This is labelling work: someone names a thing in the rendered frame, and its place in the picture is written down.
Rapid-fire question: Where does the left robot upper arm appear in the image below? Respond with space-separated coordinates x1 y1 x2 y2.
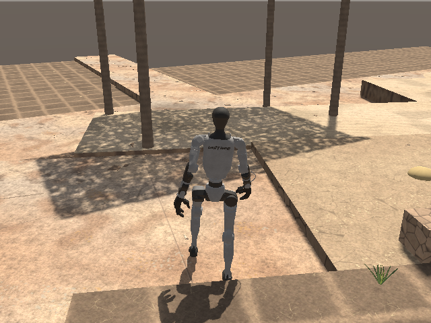
188 135 205 173

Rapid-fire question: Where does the robot right hand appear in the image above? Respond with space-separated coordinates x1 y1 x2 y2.
236 185 251 200

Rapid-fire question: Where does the right robot forearm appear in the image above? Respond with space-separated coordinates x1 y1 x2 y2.
241 164 251 188

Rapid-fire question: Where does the right robot upper arm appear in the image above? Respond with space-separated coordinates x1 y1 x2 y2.
233 137 248 174

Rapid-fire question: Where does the robot left hand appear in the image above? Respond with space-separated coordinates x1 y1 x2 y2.
174 196 190 217

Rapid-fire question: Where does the left robot forearm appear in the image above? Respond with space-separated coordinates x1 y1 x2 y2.
176 162 193 199

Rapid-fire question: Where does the robot right foot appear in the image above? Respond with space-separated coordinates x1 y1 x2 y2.
222 269 232 281

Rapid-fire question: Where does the right robot shin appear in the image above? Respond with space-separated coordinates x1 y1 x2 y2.
224 232 234 279

